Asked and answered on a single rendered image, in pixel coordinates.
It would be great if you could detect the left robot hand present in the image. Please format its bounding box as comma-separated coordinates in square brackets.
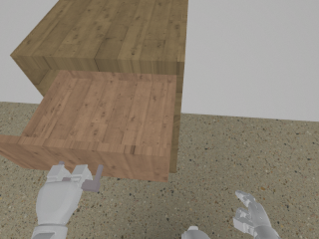
[36, 164, 93, 225]

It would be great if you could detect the right robot forearm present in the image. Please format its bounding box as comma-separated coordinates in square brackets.
[253, 225, 281, 239]

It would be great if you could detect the right robot thigh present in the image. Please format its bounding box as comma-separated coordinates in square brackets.
[181, 229, 210, 239]

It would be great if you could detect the right robot hand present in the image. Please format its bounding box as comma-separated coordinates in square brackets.
[232, 190, 272, 236]

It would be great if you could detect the handle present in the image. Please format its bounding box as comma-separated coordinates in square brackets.
[58, 160, 104, 192]

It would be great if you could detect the robot right shin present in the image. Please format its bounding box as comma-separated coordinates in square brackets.
[187, 226, 198, 231]

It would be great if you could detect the cabinet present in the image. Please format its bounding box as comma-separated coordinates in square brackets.
[10, 0, 188, 173]

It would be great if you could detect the left robot forearm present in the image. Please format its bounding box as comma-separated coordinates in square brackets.
[31, 223, 68, 239]

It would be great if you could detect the drawer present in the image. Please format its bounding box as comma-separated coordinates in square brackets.
[0, 70, 176, 183]

